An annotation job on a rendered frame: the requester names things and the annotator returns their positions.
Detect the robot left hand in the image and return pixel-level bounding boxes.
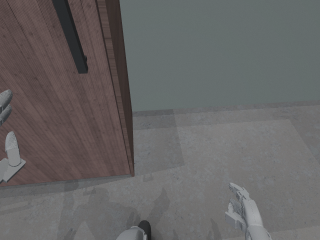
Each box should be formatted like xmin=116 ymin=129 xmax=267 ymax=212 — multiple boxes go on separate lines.
xmin=0 ymin=89 xmax=26 ymax=184

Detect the robot left foot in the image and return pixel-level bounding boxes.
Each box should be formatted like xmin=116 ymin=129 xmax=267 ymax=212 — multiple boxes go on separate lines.
xmin=138 ymin=220 xmax=151 ymax=240

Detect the robot right hand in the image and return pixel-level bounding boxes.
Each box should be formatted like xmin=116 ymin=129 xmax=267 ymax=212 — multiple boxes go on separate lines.
xmin=225 ymin=182 xmax=264 ymax=234

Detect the robot left shin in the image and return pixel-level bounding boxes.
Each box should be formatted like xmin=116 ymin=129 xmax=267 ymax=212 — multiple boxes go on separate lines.
xmin=130 ymin=226 xmax=146 ymax=235

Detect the right robot forearm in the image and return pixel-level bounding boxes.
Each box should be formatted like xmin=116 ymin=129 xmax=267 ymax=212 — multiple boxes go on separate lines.
xmin=245 ymin=225 xmax=272 ymax=240

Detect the handle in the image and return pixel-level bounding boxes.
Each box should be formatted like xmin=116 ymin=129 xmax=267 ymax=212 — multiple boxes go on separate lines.
xmin=52 ymin=0 xmax=88 ymax=74

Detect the wardrobe door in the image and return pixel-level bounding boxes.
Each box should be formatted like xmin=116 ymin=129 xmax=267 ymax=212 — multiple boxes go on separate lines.
xmin=0 ymin=0 xmax=131 ymax=187

